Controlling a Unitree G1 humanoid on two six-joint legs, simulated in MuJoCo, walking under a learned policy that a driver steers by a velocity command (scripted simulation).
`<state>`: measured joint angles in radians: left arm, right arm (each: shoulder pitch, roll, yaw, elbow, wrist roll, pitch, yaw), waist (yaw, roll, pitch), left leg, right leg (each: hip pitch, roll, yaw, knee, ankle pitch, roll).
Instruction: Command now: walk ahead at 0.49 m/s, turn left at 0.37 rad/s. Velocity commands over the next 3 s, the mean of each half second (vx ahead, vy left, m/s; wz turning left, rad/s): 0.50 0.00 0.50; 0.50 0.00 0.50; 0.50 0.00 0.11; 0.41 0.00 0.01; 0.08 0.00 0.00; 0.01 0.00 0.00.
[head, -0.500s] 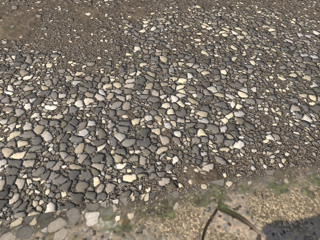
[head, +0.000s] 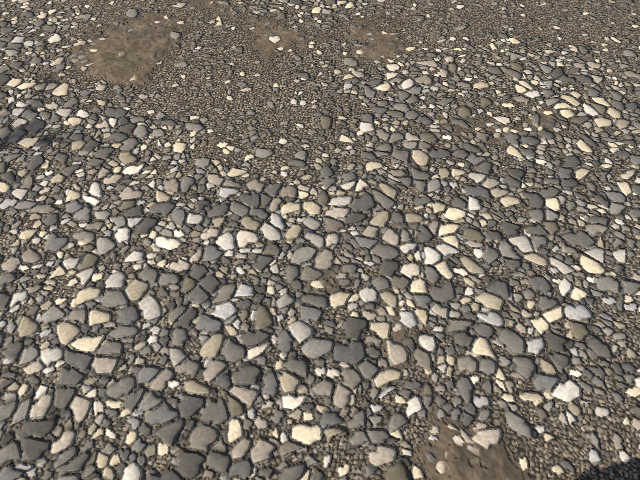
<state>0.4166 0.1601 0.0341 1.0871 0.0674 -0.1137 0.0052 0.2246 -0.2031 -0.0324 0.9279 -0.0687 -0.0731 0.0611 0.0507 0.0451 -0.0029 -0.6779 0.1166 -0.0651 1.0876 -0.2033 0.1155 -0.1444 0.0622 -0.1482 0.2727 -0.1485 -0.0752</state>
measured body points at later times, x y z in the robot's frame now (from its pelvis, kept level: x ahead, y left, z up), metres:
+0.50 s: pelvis +0.26 +0.12 -0.01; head +0.27 +0.12 +0.44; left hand +0.29 +0.36 -0.15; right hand +0.34 -0.12 -0.15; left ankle +0.27 +0.20 -0.74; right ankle +0.24 -0.05 -0.65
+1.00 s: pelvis +0.56 +0.14 -0.20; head +0.57 +0.15 +0.25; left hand +0.51 +0.39 -0.34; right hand +0.63 -0.09 -0.35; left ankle +0.39 +0.21 -0.62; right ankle +0.63 +0.06 -0.94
